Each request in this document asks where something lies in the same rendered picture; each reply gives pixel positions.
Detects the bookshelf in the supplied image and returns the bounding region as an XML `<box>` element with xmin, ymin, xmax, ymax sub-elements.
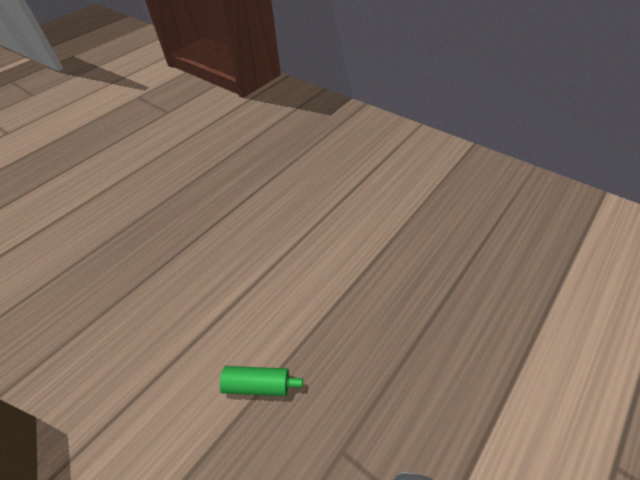
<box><xmin>145</xmin><ymin>0</ymin><xmax>281</xmax><ymax>98</ymax></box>

